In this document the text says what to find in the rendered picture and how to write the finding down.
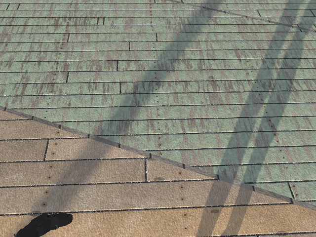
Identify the robot left hand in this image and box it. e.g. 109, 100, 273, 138
14, 212, 73, 237

